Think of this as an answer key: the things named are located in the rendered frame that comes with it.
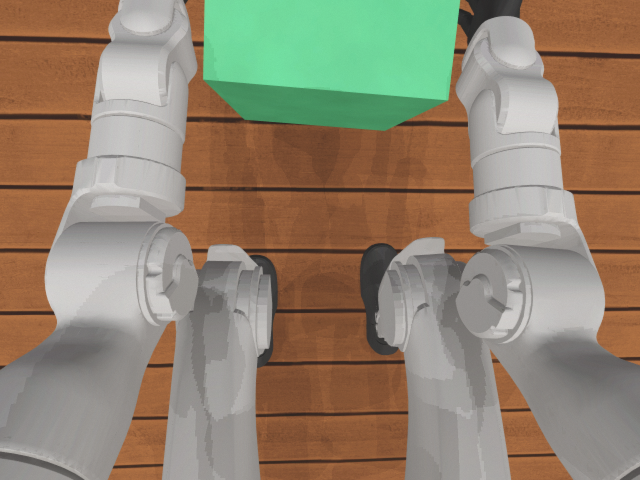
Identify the robot right hand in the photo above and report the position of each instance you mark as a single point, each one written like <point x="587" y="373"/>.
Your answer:
<point x="484" y="10"/>

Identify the robot right thigh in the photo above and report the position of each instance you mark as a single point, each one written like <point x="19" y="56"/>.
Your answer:
<point x="455" y="428"/>

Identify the right robot upper arm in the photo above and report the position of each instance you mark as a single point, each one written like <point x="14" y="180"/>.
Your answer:
<point x="539" y="311"/>

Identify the robot left forearm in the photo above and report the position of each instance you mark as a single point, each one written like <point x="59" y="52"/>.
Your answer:
<point x="133" y="169"/>

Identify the robot right forearm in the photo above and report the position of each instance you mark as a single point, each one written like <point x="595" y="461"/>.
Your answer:
<point x="514" y="143"/>

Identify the robot right foot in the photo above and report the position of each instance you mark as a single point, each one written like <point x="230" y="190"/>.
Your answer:
<point x="374" y="264"/>

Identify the carton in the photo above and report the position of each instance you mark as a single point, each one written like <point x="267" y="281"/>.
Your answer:
<point x="363" y="64"/>

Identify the left robot upper arm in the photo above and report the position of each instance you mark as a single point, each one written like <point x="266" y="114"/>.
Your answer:
<point x="66" y="406"/>

